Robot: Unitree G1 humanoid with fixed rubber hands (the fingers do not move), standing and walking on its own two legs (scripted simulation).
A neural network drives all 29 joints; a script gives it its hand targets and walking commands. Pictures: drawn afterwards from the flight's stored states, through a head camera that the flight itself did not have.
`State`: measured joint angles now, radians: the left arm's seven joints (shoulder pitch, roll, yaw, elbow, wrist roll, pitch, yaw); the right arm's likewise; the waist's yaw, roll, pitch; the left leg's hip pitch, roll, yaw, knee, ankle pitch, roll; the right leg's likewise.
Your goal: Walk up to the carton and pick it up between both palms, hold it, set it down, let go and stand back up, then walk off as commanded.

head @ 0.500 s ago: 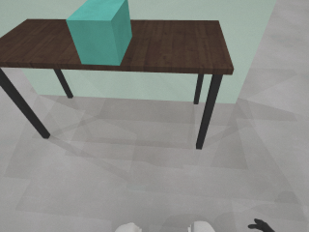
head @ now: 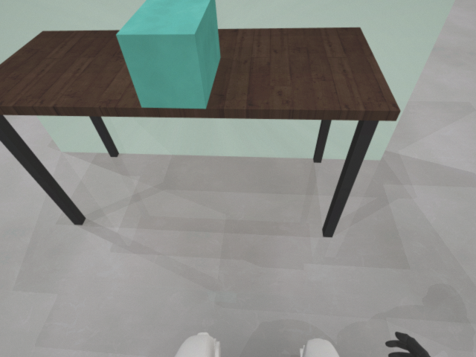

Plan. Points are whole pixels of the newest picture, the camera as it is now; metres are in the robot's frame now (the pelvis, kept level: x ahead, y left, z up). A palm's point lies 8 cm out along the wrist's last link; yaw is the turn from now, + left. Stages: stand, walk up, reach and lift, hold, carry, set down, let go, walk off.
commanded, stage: walk up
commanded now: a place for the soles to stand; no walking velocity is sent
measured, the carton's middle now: (178, 48) +0.88 +0.17 +0.11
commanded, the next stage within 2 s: none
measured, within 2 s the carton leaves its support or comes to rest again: neither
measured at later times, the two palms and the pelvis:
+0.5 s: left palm out of the picture +0.10 +0.44 -0.05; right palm (372, 341) +0.17 -0.22 -0.10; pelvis +0.07 +0.08 +0.00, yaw -1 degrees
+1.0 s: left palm out of the picture +0.18 +0.50 -0.05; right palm (334, 322) +0.20 -0.16 -0.11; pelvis +0.13 +0.15 +0.01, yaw -4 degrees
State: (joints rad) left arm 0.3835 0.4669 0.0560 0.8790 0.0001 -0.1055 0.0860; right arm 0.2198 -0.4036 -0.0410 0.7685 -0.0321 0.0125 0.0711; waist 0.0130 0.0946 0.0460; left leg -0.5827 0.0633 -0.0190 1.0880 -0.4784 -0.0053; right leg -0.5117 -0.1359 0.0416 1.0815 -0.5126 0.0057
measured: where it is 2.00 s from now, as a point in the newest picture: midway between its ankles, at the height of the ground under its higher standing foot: outside the picture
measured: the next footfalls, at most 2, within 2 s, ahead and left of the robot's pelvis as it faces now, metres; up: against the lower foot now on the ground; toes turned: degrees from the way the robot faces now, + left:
right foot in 0.22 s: +0.14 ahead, -0.13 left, +0.00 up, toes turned -6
left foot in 0.50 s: +0.20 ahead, +0.27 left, +0.00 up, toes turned -4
